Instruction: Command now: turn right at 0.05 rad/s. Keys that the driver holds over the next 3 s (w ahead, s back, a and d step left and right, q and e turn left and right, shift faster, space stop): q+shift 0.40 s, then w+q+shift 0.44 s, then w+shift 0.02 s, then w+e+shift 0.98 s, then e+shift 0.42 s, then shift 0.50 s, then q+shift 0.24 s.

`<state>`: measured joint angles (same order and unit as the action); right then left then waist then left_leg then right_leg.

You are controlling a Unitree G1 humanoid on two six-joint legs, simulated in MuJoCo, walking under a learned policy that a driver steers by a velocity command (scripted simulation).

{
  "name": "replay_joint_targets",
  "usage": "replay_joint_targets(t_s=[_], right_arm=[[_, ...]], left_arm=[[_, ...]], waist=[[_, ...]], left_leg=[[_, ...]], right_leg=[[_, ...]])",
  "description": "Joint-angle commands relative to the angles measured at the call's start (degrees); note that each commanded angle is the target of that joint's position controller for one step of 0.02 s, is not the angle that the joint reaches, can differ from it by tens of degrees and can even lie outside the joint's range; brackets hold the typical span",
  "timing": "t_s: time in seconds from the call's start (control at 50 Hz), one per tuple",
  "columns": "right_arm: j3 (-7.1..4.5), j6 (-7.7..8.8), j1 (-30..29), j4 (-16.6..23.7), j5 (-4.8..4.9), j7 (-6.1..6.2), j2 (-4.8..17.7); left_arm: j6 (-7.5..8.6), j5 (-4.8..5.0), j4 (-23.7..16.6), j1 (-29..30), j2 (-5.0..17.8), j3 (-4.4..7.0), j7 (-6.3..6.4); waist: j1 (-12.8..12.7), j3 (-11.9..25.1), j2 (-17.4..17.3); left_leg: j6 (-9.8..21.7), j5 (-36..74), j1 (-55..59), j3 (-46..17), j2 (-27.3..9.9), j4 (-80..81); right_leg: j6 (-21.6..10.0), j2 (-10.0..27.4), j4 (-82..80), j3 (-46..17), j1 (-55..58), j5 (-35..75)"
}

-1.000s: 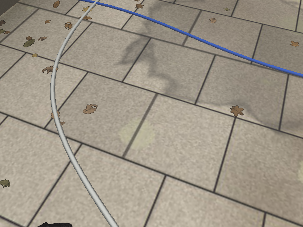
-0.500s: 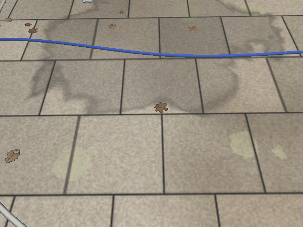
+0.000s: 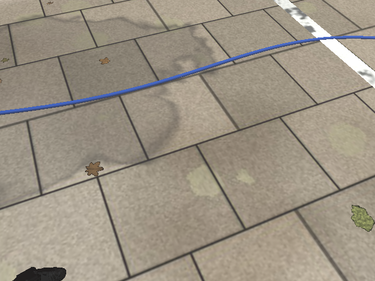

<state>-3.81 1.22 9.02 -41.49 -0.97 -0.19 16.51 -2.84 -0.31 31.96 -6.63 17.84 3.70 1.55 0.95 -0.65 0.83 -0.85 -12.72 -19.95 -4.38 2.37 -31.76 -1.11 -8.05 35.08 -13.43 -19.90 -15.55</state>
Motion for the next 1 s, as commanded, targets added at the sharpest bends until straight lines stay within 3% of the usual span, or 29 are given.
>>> replay_joint_targets(t_s=[0.02,0.04,0.06,0.1,0.12,0.2,0.24,0.26,0.28,0.3,0.32,0.34,0.38,0.4,0.42,0.48,0.62,0.64,0.68,0.7,0.72,0.74,0.76,0.78,0.82,0.84,0.88,0.92,1.0], right_arm=[[0.57,1.27,-7.7,5.5,-2.27,-0.38,5.1],[0.78,1.08,-9.7,6.6,-1.15,-0.39,3.2],[0.38,0.74,-7.6,6.5,-0.23,-0.34,4.5],[-1.59,0.17,-4.3,6.5,1.61,0.15,11.0],[-2.11,-0.17,-3.5,6.7,1.89,0.62,12.0],[-2.82,-1.64,-1.4,8.5,2.49,1.86,9.9],[-3.15,-2.46,-2.9,9.7,3.01,2.07,9.3],[-3.16,-2.84,-4.0,10.7,3.33,2.16,8.7],[-2.94,-3.04,-4.3,11.8,3.46,2.06,7.8],[-2.73,-3.0,-2.5,12.1,3.5,1.67,7.2],[-3.33,-2.82,0.2,11.2,2.73,1.17,8.2],[-4.3,-2.82,1.2,10.3,2.36,0.77,10.7],[-3.83,-3.78,1.4,9.5,2.77,0.29,8.5],[-3.09,-4.02,-0.2,10.0,2.88,0.03,6.8],[-2.42,-4.09,-2.2,11.0,3.17,-0.42,5.7],[-1.73,-3.51,-7.3,14.2,3.47,-1.76,6.4],[-0.34,-1.57,-10.2,16.4,3.26,-2.63,5.2],[-0.5,-3.6,-12.4,16.7,-3.12,-4.88,6.7],[-0.71,-3.84,-10.1,15.6,-2.29,-5.73,6.6],[-1.12,-3.52,-3.5,13.3,-1.71,-5.25,6.8],[-2.5,-3.09,8.9,8.7,-1.33,-4.01,8.8],[-4.29,-2.77,23.8,4.6,-0.8,-2.44,14.4],[-4.86,-2.45,21.4,7.0,0.56,-1.75,21.6],[-4.34,-2.3,18.1,7.9,0.5,-1.53,19.3],[-2.95,-1.64,15.2,6.7,-0.37,-0.66,14.9],[-2.36,-1.06,11.6,7.2,-0.34,-0.49,13.5],[-0.84,0.69,8.7,6.8,-0.16,-0.43,10.3],[-0.29,2.28,11.0,4.4,0.17,-0.87,8.8],[-0.02,4.13,16.1,0.7,0.78,-1.34,8.6]], left_arm=[[1.34,-1.75,-0.8,-10.4,1.0,-0.25,-0.37],[1.78,-2.09,-0.4,-7.3,3.7,0.35,-0.12],[2.07,-1.71,-0.3,-3.2,5.4,0.98,-0.02],[2.08,-1.44,-1.0,0.2,5.2,1.51,0.41],[2.34,-1.01,-0.9,-0.1,4.2,1.41,0.39],[3.92,0.25,0.8,-2.3,2.2,1.76,0.1],[4.49,0.54,2.2,-4.4,2.1,2.17,-0.3],[4.55,0.22,3.0,-5.6,3.1,2.65,-0.5],[4.32,-0.35,3.2,-5.5,5.3,3.32,-0.59],[4.01,-1.19,3.4,-5.2,7.4,3.93,-0.55],[4.14,-1.91,2.1,-2.3,6.5,3.65,-0.18],[4.14,-1.45,1.2,-1.6,4.8,3.0,0.35],[3.9,-0.01,1.0,1.3,4.3,2.67,1.18],[3.76,0.22,1.4,0.5,5.1,2.83,1.42],[3.52,-0.04,2.4,-3.1,6.4,3.19,1.55],[4.26,0.5,3.6,-8.1,8.8,3.76,1.05],[6.56,0.94,6.1,-9.9,12.1,4.81,-1.2],[6.06,-3.43,7.4,-12.4,10.0,3.62,-2.11],[5.35,-2.58,8.0,-12.3,10.3,3.34,-2.44],[5.13,-1.88,7.9,-11.0,11.4,3.4,-2.37],[5.11,-1.42,7.8,-10.1,11.1,3.07,-2.47],[5.09,-2.35,5.0,-5.7,8.1,1.98,-2.77],[6.0,-3.31,-2.4,2.2,2.3,0.46,-3.36],[6.54,-4.34,-3.9,7.6,6.2,0.86,-3.48],[7.61,-3.75,-0.1,-0.9,6.8,0.35,-3.62],[7.26,-4.04,1.4,-3.8,7.3,0.38,-3.62],[5.55,-4.22,4.1,-7.6,6.9,-0.09,-3.98],[4.67,-3.23,3.9,-3.9,5.8,-0.69,-4.37],[5.17,-1.31,2.3,5.6,3.0,-2.18,-5.22]], waist=[[-9.8,4.2,-11.6],[-7.8,1.8,-11.3],[-4.9,0.6,-9.4],[-2.8,-0.8,-9.4],[-2.7,-1.0,-10.5],[-1.7,3.8,-11.8],[-2.6,6.9,-10.3],[-2.9,8.2,-7.1],[-2.1,7.2,-0.6],[-1.2,5.2,10.0],[-0.4,5.3,13.6],[-0.2,5.5,7.6],[0.8,2.9,2.6],[-0.5,1.9,3.4],[-3.0,2.7,4.2],[-6.8,1.9,7.0],[-6.8,-3.5,5.8],[-7.3,-2.4,7.2],[-5.6,-3.0,9.0],[-1.3,-0.8,7.5],[5.5,5.5,1.7],[13.2,9.3,-10.9],[11.3,8.9,-24.6],[11.6,4.1,-11.8],[4.1,-0.7,-5.0],[0.9,-1.5,-4.8],[-1.7,-1.9,-6.7],[-1.2,-4.8,-5.4],[2.0,-7.1,-3.6]], left_leg=[[10.6,13.7,2.8,-19.2,-15.7,13.4],[11.5,2.3,-1.8,-20.0,-13.8,15.1],[9.1,-4.0,-2.6,-17.8,-10.8,15.2],[7.9,-7.9,-2.1,-19.6,-9.6,15.3],[8.4,-6.5,-0.6,-21.1,-9.8,14.7],[11.2,8.0,8.0,-25.7,-9.7,10.0],[10.4,15.2,8.1,-25.5,-8.7,6.8],[8.7,14.9,4.5,-22.8,-6.8,4.1],[6.1,8.8,-2.4,-17.6,-2.8,-1.2],[2.5,-5.4,-11.8,-9.3,3.0,-8.6],[-0.3,-21.2,-16.8,-4.4,2.8,-22.3],[-2.0,-21.4,-18.2,-3.8,-0.6,-32.0],[-3.9,-14.9,-19.8,-1.9,-3.7,-35.1],[-4.5,-11.9,-21.2,-0.4,-4.7,-33.9],[-4.7,-8.8,-22.4,2.0,-5.5,-32.5],[-3.4,-7.1,-24.3,4.1,-7.7,-27.1],[0.9,-8.7,-22.2,6.6,-10.0,-17.4],[2.3,-9.6,-16.9,11.5,-7.3,-13.4],[4.5,-10.7,-5.2,15.5,-3.4,-9.5],[5.6,-9.9,4.1,17.4,0.0,-7.5],[7.8,-10.3,19.3,16.4,3.5,-6.3],[10.4,-22.5,33.3,1.1,-4.2,1.0],[15.8,-41.3,35.5,-35.1,-16.4,18.7],[17.4,-34.9,33.1,-39.3,-19.4,22.1],[16.7,-22.0,23.2,-27.9,-16.8,18.7],[15.9,-18.5,17.1,-23.1,-13.2,19.1],[15.5,-13.7,11.0,-16.8,-9.4,21.9],[14.9,-5.8,10.2,-12.1,-7.9,25.3],[11.4,14.7,15.5,-3.4,-7.2,27.9]], right_leg=[[1.2,4.8,-0.8,1.3,4.8,-10.6],[2.7,6.7,-4.1,3.1,8.0,-5.7],[2.4,6.0,-5.1,4.1,9.1,-2.8],[2.0,4.9,-3.7,6.6,7.7,-2.2],[2.1,4.6,-3.4,7.8,5.9,-3.1],[2.2,3.2,-3.1,8.5,2.0,-5.8],[1.5,4.4,-7.3,8.3,6.1,-1.9],[0.3,6.7,-9.0,7.0,10.3,1.8],[-2.7,11.6,-12.0,2.3,14.3,7.9],[-8.2,20.4,-15.2,-6.1,18.1,19.5],[-14.2,29.9,-15.7,-11.7,19.6,30.8],[-15.4,31.6,-14.8,-9.8,18.6,34.6],[-11.7,26.3,-13.6,-0.1,17.4,32.9],[-10.9,24.6,-13.9,3.2,18.3,33.5],[-10.9,24.1,-16.8,4.8,19.8,23.5],[-10.2,25.6,-23.9,3.4,22.3,-7.7],[-7.2,28.2,-27.3,12.8,23.4,-11.0],[-4.7,27.2,-26.4,18.8,21.8,-13.4],[-2.9,25.8,-21.4,23.6,14.9,-5.4],[-2.3,25.0,-12.4,26.6,11.3,8.0],[-1.3,22.3,5.8,30.7,5.5,24.0],[0.7,18.3,30.4,30.4,-11.3,7.6],[3.4,8.8,43.7,19.6,-34.0,-19.0],[3.1,10.9,46.9,10.8,-40.6,-13.2],[2.4,15.3,39.0,10.8,-33.9,-4.0],[3.0,16.3,35.3,11.0,-27.9,-2.8],[3.9,16.4,31.8,12.7,-22.2,2.1],[4.0,16.1,25.6,14.9,-23.3,7.8],[0.9,13.7,11.0,18.8,-23.1,18.0]])
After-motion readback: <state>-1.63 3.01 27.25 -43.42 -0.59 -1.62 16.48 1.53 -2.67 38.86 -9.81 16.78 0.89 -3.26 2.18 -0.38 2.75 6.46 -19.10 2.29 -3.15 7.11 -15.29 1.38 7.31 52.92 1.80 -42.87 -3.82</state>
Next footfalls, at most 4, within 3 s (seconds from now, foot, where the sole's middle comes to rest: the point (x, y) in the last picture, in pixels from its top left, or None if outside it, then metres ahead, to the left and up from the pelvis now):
0.72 left None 0.07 0.24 -0.76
1.20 right None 0.49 0.47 -0.76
1.62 left None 0.77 0.85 -0.76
2.02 right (37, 129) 1.20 0.71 -0.76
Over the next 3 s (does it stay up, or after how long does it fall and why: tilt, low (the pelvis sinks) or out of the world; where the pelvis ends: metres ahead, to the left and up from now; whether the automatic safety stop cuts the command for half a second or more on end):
stays up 1.26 0.79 0.01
